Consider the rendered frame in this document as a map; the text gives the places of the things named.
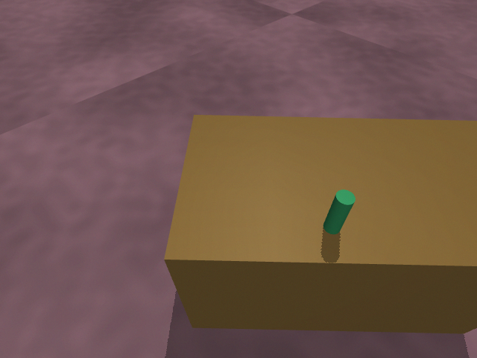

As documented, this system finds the can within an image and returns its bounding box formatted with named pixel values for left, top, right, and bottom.
left=323, top=189, right=356, bottom=234

